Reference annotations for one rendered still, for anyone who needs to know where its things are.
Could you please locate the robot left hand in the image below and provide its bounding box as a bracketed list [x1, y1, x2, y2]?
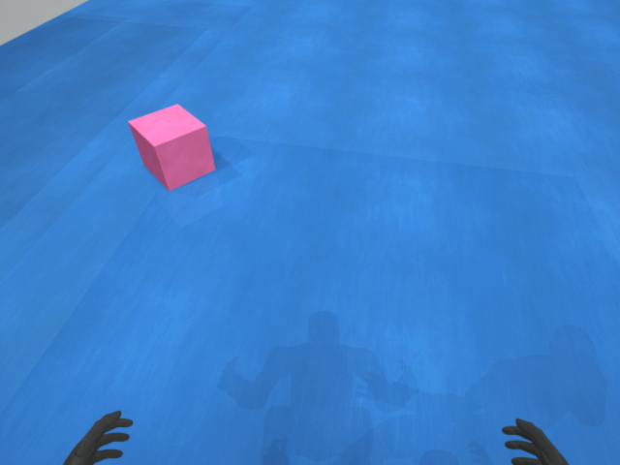
[63, 411, 133, 465]

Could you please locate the robot right hand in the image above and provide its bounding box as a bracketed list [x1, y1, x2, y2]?
[502, 418, 569, 465]

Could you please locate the carton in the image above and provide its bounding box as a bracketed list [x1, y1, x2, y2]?
[128, 104, 215, 191]

